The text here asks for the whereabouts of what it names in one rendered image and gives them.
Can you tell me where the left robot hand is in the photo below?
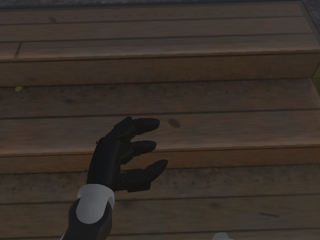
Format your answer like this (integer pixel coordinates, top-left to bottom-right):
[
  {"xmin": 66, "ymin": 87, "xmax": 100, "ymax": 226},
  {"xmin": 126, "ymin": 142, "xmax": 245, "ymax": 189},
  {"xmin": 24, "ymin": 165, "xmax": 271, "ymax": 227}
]
[{"xmin": 85, "ymin": 116, "xmax": 168, "ymax": 193}]

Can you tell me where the left robot forearm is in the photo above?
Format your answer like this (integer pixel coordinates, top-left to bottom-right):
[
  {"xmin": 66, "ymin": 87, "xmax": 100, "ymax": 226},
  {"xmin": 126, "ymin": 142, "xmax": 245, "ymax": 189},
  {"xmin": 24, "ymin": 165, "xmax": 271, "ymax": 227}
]
[{"xmin": 60, "ymin": 184, "xmax": 115, "ymax": 240}]

